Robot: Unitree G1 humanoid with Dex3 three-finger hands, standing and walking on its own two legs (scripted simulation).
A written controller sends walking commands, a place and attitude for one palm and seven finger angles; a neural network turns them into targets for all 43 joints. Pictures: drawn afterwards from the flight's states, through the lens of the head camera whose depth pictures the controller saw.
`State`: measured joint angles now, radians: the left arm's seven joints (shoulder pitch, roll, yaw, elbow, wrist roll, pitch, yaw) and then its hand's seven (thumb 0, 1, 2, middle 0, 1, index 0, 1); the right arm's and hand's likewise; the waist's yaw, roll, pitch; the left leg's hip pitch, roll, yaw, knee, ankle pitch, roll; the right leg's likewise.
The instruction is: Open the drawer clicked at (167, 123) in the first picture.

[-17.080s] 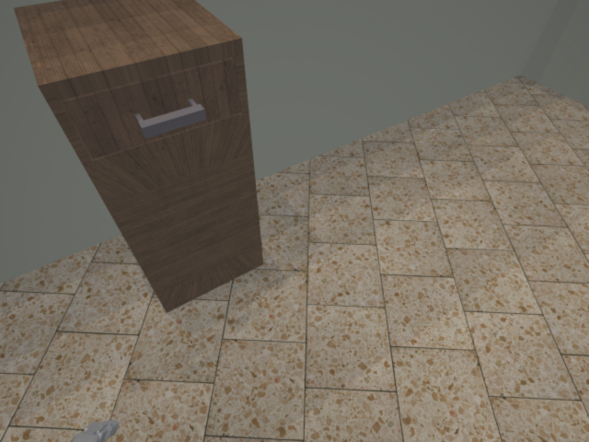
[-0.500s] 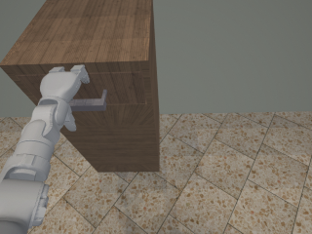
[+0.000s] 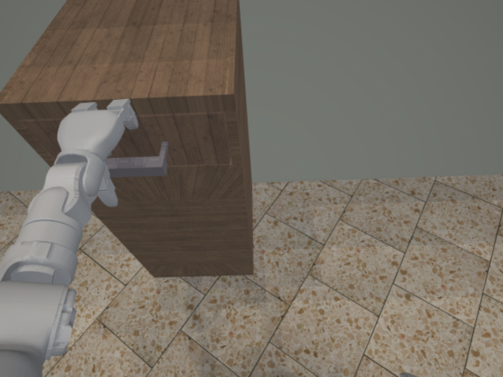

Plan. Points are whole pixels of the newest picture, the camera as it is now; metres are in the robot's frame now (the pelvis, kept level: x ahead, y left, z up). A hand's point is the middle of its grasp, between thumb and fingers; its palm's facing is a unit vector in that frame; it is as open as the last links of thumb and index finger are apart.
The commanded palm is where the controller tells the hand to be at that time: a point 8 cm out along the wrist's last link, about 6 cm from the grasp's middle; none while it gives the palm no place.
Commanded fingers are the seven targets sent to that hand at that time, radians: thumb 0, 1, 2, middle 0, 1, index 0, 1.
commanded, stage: move the hooked fingers above the handle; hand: left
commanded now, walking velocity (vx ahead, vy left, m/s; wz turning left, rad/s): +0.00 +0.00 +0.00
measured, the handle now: (131, 157) +0.49 +0.24 +0.03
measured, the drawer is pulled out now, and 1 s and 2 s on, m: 0.00 0.00 0.00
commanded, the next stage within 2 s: none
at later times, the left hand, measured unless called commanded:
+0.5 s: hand (119, 149) +0.46 +0.23 +0.10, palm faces +0.04 -0.01 -1.00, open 13.6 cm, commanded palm +0.42 +0.27 +0.15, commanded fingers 0.00 -0.50 0.30 -0.30 -1.20 -0.30 -1.20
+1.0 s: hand (114, 146) +0.46 +0.24 +0.10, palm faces +0.08 -0.03 -1.00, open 13.8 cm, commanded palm +0.42 +0.27 +0.15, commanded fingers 0.00 -0.50 0.30 -0.30 -1.20 -0.30 -1.20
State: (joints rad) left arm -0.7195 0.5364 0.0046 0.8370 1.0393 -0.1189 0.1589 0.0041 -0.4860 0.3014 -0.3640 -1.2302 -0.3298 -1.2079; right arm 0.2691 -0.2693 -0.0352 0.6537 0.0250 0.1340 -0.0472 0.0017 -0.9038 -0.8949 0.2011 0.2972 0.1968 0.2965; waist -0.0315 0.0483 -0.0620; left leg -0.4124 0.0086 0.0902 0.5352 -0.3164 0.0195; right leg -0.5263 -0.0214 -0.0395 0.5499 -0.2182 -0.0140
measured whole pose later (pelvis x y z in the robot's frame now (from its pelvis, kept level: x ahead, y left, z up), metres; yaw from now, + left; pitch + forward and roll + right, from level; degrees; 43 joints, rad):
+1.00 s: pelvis +0.00 +0.01 +0.00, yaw +1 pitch +11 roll +0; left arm -0.74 0.53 -0.04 0.77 1.03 -0.19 0.20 0.00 -0.49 0.30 -0.37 -1.24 -0.33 -1.20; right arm 0.24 -0.27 -0.04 0.67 0.01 0.12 -0.05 0.00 -0.90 -0.89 0.20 0.30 0.20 0.30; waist -0.03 0.04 -0.06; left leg -0.42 0.00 0.07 0.56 -0.33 0.03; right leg -0.52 -0.03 -0.05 0.56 -0.23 -0.01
